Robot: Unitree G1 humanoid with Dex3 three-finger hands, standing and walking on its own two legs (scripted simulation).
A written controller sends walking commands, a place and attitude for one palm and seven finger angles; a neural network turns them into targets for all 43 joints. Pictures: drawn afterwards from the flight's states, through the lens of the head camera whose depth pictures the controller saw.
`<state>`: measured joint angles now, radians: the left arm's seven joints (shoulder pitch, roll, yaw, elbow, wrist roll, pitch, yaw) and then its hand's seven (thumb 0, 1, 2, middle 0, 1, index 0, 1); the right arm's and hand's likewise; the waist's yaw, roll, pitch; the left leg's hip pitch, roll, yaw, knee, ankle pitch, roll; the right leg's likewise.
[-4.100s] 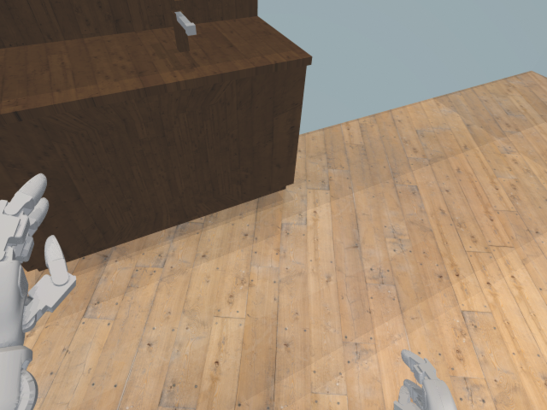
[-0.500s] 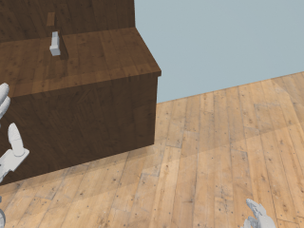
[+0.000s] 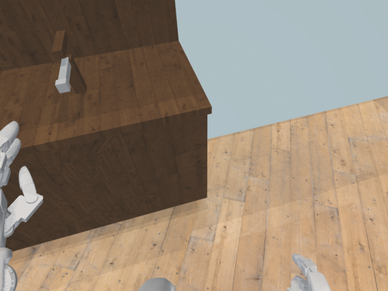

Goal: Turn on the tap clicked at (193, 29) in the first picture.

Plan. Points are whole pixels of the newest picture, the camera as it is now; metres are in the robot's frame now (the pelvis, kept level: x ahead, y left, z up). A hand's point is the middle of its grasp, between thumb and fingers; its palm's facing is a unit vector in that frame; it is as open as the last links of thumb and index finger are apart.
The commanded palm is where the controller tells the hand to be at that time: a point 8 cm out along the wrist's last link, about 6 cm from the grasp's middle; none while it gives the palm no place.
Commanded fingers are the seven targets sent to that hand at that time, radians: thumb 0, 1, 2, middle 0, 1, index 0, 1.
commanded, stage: take the last steps up to it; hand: left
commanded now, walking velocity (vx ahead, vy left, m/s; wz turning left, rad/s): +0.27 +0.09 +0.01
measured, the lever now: (63, 85) +0.59 +0.41 +0.09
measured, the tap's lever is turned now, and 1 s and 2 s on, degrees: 0 0 0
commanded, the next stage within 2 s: come to a stop and stand still in 0.66 s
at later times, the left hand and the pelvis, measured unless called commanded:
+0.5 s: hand (59, 138) +0.32 +0.25 +0.18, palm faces +0.37 -0.81 -0.45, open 7.4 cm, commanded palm +0.27 +0.30 +0.18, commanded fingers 0.00 0.90 0.90 -0.20 -0.30 -0.20 -0.30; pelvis +0.10 +0.02 +0.00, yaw -2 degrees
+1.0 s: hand (77, 116) +0.39 +0.25 +0.17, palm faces +0.37 -0.83 -0.41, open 7.4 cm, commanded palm +0.34 +0.29 +0.18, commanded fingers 0.00 0.90 0.90 -0.20 -0.30 -0.20 -0.30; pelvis +0.17 +0.02 +0.00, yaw -3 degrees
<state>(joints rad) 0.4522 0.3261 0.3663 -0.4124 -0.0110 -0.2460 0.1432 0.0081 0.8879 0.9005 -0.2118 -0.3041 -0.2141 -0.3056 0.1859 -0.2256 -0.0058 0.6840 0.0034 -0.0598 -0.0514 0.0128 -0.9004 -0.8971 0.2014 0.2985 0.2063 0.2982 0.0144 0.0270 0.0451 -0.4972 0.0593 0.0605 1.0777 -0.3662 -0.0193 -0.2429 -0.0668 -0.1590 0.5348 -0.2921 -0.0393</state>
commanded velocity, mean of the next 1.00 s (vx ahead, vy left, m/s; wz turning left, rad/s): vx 0.11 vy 0.04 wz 0.00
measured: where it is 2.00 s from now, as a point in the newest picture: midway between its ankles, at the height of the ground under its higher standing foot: outside the picture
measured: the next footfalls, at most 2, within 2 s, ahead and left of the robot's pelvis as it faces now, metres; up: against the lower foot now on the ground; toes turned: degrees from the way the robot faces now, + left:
left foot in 0.18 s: +0.15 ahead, +0.15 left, +0.00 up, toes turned +7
right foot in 0.56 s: +0.19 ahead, -0.09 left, +0.00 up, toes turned +0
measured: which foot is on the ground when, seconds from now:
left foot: up 0.00-0.16, down 0.18-0.58, up 0.60-0.90, down 0.92-1.00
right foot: down 0.00-0.20, up 0.22-0.54, down 0.56-1.00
